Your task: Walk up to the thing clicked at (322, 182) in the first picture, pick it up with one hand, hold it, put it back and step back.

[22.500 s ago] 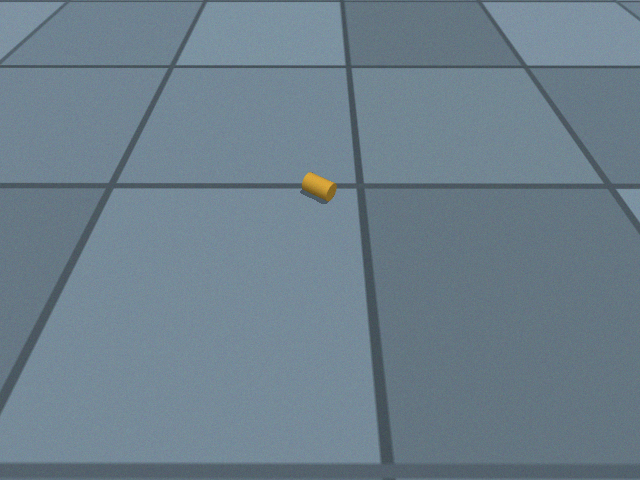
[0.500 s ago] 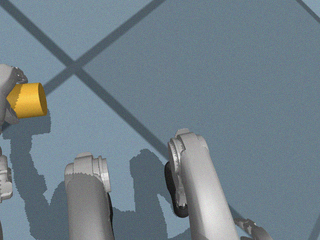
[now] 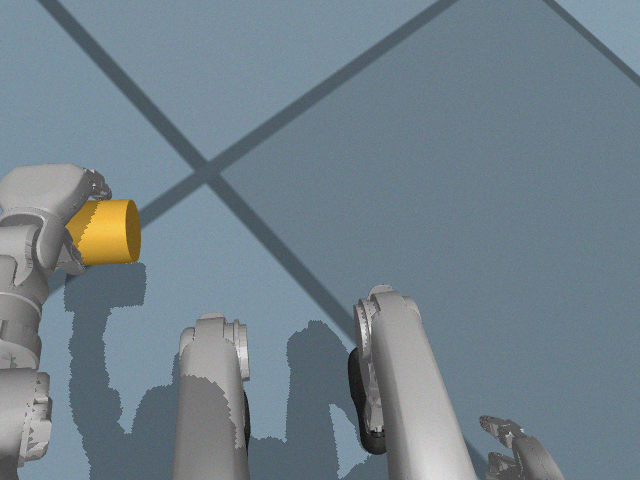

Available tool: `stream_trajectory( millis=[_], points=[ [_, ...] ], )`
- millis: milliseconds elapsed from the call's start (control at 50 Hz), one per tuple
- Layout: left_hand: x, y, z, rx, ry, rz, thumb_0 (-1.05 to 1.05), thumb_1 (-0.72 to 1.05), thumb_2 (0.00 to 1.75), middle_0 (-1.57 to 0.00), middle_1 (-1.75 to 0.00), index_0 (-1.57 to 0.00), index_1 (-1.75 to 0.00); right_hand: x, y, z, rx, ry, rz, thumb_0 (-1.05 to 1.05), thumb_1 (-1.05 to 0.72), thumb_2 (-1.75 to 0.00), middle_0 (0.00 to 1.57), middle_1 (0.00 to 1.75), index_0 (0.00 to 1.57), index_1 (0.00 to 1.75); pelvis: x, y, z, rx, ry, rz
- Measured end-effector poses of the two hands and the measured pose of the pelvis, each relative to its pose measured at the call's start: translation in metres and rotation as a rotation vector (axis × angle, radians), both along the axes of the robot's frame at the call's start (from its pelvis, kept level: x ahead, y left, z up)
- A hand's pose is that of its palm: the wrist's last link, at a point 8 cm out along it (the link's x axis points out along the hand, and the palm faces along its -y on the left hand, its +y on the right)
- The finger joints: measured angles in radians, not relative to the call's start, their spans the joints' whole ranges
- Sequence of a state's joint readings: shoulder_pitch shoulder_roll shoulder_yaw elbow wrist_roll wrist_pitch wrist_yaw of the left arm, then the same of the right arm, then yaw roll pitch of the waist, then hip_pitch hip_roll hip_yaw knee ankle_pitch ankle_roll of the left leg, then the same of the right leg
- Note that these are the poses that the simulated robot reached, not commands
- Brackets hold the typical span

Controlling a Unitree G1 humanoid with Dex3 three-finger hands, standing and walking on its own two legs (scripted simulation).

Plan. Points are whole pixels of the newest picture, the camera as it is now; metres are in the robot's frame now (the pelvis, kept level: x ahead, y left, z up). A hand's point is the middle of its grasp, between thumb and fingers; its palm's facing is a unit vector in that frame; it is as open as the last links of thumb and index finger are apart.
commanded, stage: lift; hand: left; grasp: from above
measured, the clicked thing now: (80, 233) +0.44 +0.29 -0.15
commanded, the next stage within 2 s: hold in 1.18 s
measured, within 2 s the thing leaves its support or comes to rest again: neither
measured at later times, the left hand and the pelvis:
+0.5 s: hand (24, 210) +0.38 +0.24 +0.08, palm faces -0.43 -0.09 -0.90, open 10.5 cm; pelvis +0.02 -0.01 +0.15, yaw +2 degrees
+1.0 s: hand out of the picture +0.37 +0.21 +0.20, palm faces -0.45 -0.09 -0.89, open 10.6 cm; pelvis +0.05 -0.02 +0.28, yaw +2 degrees
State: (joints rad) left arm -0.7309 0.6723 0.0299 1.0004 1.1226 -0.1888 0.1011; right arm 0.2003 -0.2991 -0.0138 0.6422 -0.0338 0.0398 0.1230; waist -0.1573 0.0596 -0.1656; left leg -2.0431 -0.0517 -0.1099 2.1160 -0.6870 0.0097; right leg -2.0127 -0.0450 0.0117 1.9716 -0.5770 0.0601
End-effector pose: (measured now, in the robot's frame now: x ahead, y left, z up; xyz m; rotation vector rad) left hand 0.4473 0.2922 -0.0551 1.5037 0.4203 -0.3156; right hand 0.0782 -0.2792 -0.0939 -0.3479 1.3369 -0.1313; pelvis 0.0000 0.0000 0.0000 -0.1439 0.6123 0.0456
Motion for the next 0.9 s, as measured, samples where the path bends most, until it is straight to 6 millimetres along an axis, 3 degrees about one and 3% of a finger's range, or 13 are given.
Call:
stream_trajectory(
  millis=[260, 480, 620, 740, 900],
  points=[
    [-0.029, -0.019, 0.091, -0.017, -0.021, 0.013, -0.01, -0.1, 0.28, -0.92, -0.05, -0.92, -0.14, 0.035, 0.007, 0.06, 0.03, -0.127, -0.025, 0.01, -0.9, -0.9, 0.2, 0.3, 0.2, 0.3, 0.005, -0.006, 0.07, 0.04, -0.065, -0.001],
    [-0.057, -0.047, 0.183, -0.036, -0.02, 0.024, -0.01, -0.09, 0.28, -0.92, -0.03, -0.92, -0.12, 0.05, 0.006, 0.131, 0.048, -0.202, -0.082, 0.01, -0.9, -0.9, 0.2, 0.3, 0.2, 0.3, 0.017, -0.013, 0.148, 0.081, -0.165, -0.011],
    [-0.065, -0.06, 0.238, -0.03, -0.016, 0.04, -0.01, -0.1, 0.29, -0.93, -0.02, -0.92, -0.13, 0.059, 0.002, 0.177, 0.054, -0.252, -0.102, 0.01, -0.9, -0.9, 0.2, 0.3, 0.2, 0.3, 0.028, -0.02, 0.195, 0.106, -0.248, -0.014],
    [-0.068, -0.068, 0.271, -0.033, -0.005, 0.05, -0.01, -0.09, 0.29, -0.9, -0.05, -0.9, -0.15, 0.063, -0.003, 0.211, 0.045, -0.285, -0.111, 0.01, -0.9, -0.9, 0.2, 0.3, 0.2, 0.3, 0.036, -0.023, 0.228, 0.114, -0.303, -0.015],
    [-0.075, -0.075, 0.297, -0.034, 0.006, 0.057, -0.01, -0.08, 0.29, -0.88, -0.06, -0.88, -0.17, 0.065, -0.007, 0.244, 0.036, -0.294, -0.119, 0.01, -0.9, -0.91, 0.2, 0.3, 0.2, 0.3, 0.045, -0.024, 0.26, 0.123, -0.361, -0.017]
  ],
)
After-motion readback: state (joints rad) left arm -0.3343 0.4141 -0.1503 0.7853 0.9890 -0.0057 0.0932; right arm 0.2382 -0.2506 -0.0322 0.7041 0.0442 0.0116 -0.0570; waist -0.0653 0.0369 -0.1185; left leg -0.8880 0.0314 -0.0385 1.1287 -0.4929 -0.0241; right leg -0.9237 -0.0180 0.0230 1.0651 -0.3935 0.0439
